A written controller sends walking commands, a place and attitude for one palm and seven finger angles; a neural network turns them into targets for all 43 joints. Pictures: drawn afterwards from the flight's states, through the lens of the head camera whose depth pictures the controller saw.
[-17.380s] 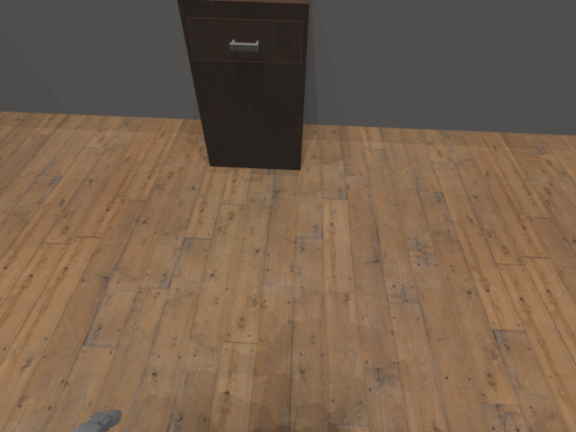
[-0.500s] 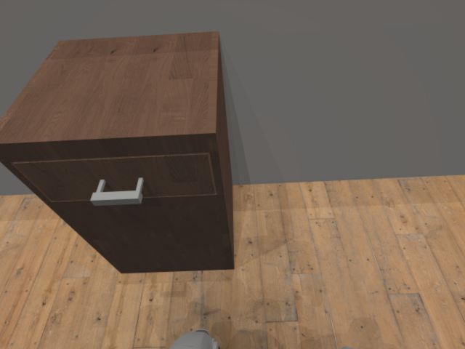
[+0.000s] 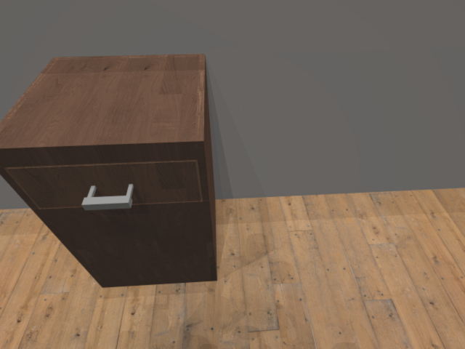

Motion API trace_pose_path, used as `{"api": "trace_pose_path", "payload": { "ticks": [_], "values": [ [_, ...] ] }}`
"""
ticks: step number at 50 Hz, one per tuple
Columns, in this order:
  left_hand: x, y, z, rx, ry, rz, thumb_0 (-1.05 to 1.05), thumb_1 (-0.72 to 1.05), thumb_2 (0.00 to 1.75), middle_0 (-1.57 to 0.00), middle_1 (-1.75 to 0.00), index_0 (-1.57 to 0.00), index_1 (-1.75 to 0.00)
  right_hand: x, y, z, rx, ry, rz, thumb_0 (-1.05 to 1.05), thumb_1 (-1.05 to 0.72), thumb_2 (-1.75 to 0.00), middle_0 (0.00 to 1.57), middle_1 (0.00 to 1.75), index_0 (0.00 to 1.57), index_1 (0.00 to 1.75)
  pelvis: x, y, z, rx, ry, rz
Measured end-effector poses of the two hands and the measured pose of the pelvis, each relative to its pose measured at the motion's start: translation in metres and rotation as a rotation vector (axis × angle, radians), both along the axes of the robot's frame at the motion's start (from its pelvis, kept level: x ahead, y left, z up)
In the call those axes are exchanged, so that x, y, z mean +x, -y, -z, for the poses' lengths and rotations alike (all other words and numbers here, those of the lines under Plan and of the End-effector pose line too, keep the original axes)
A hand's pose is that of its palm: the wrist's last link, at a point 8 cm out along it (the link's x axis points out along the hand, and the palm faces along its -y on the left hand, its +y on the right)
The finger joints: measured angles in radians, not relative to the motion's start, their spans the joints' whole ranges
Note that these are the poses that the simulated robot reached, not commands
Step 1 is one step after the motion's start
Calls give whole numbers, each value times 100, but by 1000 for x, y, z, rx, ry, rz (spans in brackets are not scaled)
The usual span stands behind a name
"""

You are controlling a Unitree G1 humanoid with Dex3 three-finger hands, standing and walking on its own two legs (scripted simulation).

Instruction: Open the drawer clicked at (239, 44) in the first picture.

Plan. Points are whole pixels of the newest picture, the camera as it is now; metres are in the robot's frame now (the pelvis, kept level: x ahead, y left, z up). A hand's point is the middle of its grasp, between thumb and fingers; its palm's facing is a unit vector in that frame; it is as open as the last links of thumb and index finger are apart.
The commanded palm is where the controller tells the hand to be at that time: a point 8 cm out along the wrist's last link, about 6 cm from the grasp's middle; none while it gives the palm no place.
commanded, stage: look again from close up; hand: left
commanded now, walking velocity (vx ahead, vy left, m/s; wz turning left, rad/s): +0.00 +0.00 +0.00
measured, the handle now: (109, 195) +0.48 +0.34 -0.09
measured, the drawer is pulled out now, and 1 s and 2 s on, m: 0.00 0.00 0.00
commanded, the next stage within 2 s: shuffle to correct the standing spot in 0.56 s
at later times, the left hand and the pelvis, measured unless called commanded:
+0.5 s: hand out of the picture +0.02 +0.16 -0.17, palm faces +0.01 -0.98 -0.18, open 16.3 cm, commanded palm none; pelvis +0.05 -0.01 +0.01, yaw -1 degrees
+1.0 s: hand out of the picture +0.03 +0.22 -0.17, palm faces +0.06 -0.95 -0.31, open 16.4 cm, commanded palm none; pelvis +0.06 +0.01 -0.01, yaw +3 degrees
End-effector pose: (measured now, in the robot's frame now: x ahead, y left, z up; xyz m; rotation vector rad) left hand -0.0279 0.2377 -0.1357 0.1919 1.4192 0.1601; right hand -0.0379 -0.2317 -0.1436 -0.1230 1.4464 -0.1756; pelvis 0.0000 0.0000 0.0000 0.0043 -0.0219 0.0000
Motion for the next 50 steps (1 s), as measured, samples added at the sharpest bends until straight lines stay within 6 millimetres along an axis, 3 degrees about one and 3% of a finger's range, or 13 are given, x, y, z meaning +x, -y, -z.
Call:
{"api": "trace_pose_path", "payload": {
  "ticks": [6,16,32,39,50],
  "values": [
    [5,7,2,-15,-1,-3,-3,-51,29,-15,-30,-15,-30,8,-4,0,7,9,0,1,-91,-90,20,29,19,30,7,1,-1,-6,0,4],
    [21,20,0,-32,-18,-22,-2,-50,30,-15,-30,-15,-30,59,-14,1,35,67,-27,1,-91,-90,20,29,20,30,28,3,-4,-2,-12,7],
    [65,29,1,-38,-44,-4,-3,-50,30,-15,-30,-15,-30,123,2,-5,-2,98,-32,1,-91,-90,20,29,20,30,72,8,-6,12,-25,28],
    [76,21,1,-9,-48,15,-5,-51,29,-15,-30,-15,-30,146,4,-2,-4,127,-40,1,-91,-90,20,29,20,30,79,9,-3,19,-23,26],
    [53,-28,3,85,-26,-73,-5,-51,29,-15,-30,-15,-30,171,3,7,-34,147,-127,1,-91,-90,20,29,20,30,63,-8,10,44,12,-57]
  ]
}}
